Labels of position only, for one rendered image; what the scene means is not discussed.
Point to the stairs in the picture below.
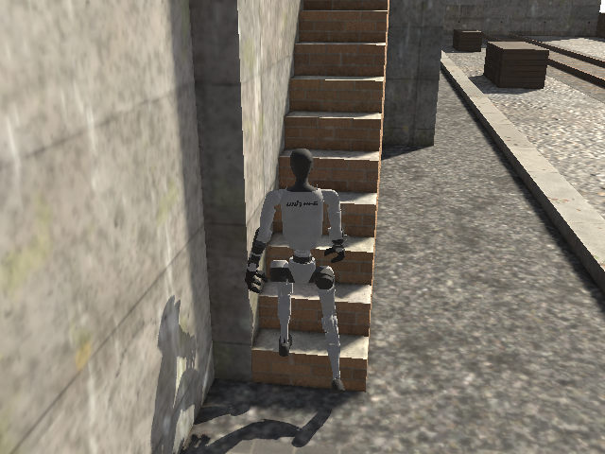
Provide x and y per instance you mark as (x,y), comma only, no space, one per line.
(336,111)

